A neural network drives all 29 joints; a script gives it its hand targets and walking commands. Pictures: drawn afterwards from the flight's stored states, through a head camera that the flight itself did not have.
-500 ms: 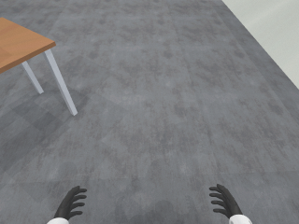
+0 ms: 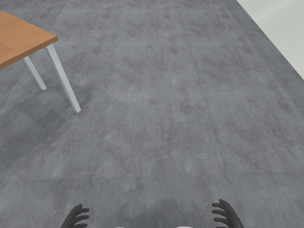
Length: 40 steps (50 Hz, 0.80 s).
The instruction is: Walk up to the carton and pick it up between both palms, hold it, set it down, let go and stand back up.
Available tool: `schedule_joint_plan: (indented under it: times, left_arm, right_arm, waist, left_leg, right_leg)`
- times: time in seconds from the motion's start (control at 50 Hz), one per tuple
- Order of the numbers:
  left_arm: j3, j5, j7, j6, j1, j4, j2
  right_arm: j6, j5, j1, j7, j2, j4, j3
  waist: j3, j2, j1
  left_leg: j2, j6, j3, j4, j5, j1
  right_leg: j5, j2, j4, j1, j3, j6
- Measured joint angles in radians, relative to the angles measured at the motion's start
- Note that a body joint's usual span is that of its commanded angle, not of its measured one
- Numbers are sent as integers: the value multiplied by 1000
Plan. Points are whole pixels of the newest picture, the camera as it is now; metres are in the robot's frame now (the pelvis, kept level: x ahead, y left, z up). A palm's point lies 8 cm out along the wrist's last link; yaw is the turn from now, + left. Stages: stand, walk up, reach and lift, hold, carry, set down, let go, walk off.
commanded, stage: stand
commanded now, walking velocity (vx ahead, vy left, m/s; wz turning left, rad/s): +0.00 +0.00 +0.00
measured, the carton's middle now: out of the picture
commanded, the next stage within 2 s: walk up in 1.76 s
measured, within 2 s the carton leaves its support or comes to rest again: neither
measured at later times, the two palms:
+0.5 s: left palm out of the picture +0.10 +0.23 -0.11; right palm out of the picture +0.10 -0.22 -0.11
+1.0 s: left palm out of the picture +0.06 +0.23 -0.12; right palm out of the picture +0.06 -0.23 -0.12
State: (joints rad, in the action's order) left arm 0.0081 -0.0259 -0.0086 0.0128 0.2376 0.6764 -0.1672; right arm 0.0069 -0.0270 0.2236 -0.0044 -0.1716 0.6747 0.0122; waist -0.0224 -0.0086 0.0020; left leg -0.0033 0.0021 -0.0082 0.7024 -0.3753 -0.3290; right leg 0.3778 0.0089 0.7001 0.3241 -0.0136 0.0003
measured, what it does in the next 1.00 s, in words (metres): stands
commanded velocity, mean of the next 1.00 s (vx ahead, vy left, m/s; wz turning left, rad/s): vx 0.00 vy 0.00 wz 0.00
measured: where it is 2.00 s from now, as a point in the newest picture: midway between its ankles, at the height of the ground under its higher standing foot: outside the picture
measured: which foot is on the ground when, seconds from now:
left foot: down 0.00-1.00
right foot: down 0.00-1.00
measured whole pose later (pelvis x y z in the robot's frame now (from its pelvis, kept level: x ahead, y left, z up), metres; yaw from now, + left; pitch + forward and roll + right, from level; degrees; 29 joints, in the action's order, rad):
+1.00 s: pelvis +0.02 +0.00 +0.01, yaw +0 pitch -2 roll +0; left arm 0.05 -0.02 -0.04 0.00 0.27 0.95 -0.15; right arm 0.00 -0.02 0.27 -0.04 -0.16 0.95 0.05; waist -0.05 -0.01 0.00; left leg 0.00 0.00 -0.01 0.54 -0.32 -0.18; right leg 0.33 0.01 0.55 0.18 -0.02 0.00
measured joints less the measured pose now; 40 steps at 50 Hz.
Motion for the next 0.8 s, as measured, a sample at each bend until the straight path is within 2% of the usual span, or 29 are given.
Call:
schedule_joint_plan:
  times: [0.5,0.8]
  left_arm:
    - [21,3,-10,-2,2,85,11]
    - [34,6,-21,-10,21,185,10]
  right_arm:
    - [-4,2,31,-15,13,89,17]
    - [-8,8,36,-26,15,185,28]
  waist:
    - [-13,0,-3]
    - [-15,-4,-1]
  left_leg:
    - [-2,4,0,-48,13,42]
    - [-2,1,-1,-107,30,99]
  right_leg:
    - [-14,2,-51,-44,-1,2]
    - [-26,1,-101,-96,-1,-1]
